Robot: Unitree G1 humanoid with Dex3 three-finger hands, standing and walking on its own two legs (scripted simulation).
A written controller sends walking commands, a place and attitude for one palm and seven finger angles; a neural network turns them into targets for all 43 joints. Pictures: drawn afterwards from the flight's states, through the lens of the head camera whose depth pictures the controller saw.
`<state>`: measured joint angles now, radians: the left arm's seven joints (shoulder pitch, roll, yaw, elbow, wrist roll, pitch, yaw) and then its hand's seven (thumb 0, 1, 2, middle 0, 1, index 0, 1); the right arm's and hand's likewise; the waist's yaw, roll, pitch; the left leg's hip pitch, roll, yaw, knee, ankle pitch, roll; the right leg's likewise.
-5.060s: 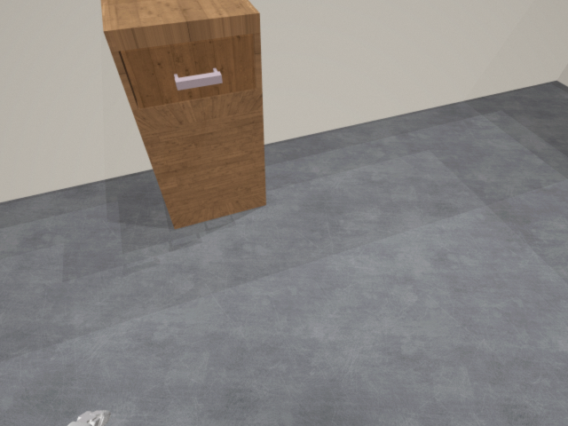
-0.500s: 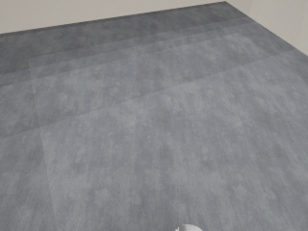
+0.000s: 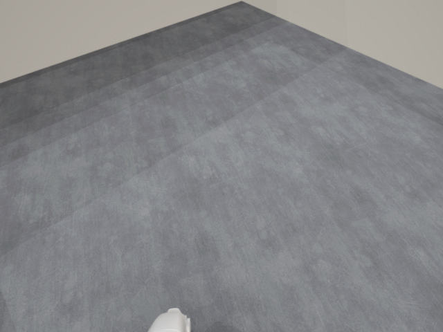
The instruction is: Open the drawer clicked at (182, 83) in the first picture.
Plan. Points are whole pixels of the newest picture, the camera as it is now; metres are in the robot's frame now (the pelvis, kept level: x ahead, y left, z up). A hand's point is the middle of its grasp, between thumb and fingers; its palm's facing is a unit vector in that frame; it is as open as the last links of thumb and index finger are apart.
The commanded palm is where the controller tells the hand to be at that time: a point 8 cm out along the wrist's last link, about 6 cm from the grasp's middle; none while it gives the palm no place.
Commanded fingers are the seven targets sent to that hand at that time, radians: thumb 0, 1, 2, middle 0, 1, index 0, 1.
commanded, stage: turn to face it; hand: left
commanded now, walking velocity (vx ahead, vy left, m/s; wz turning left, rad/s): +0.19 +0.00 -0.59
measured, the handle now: out of the picture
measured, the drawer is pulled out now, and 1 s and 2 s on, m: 0.00 0.00 0.00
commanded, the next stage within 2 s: none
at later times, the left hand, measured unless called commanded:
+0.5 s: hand (133, 286) +0.23 +0.21 -0.15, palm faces +0.09 -0.98 -0.19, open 7.4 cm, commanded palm none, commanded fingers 0.00 0.90 0.90 -0.20 -0.30 -0.20 -0.30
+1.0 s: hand out of the picture +0.04 +0.23 -0.18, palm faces +0.48 -0.84 -0.26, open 7.4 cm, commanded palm none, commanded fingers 0.00 0.90 0.90 -0.20 -0.30 -0.20 -0.30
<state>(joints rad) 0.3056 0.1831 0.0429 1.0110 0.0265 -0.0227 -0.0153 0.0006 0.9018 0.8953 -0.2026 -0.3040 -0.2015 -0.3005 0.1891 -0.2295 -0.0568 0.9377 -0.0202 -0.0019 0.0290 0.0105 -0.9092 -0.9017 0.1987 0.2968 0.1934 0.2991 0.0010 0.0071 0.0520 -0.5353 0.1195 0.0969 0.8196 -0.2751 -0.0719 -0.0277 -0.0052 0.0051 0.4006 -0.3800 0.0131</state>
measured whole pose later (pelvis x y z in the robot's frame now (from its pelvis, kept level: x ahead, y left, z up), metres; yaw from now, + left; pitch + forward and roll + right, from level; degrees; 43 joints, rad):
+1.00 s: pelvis +0.12 +0.03 -0.01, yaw +27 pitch +1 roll +0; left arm 0.27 0.25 0.06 0.94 0.03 0.03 0.01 0.00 0.90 0.90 -0.20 -0.30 -0.20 -0.30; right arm 0.08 -0.29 -0.07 0.88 -0.02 0.05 0.04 0.01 -0.91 -0.90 0.20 0.30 0.19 0.30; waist 0.04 -0.03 0.09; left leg -0.31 0.05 0.12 0.62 -0.27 -0.02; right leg -0.25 -0.20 -0.31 0.69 -0.39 0.04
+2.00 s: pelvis +0.10 +0.02 -0.01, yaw +62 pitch -1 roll +0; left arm 0.23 0.28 0.08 0.94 0.02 0.08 0.01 0.01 0.91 0.90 -0.20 -0.30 -0.20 -0.30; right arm 0.14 -0.24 -0.06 0.89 -0.02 0.02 0.02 0.01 -0.91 -0.90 0.20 0.30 0.20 0.30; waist 0.02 -0.05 0.08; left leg -0.30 0.00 0.06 0.62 -0.31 0.04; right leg -0.45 -0.14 -0.09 1.10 -0.50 0.08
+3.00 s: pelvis +0.10 -0.02 +0.00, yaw +98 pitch -1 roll -1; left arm 0.22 0.28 0.08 0.92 0.02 0.07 0.01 0.01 0.91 0.90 -0.20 -0.30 -0.20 -0.30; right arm 0.13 -0.24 -0.05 0.89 -0.02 0.03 0.01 0.01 -0.91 -0.90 0.20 0.30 0.20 0.30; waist 0.02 -0.04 0.09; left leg -0.27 -0.02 0.01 0.55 -0.27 0.04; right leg -0.47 -0.12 -0.05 1.10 -0.44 0.09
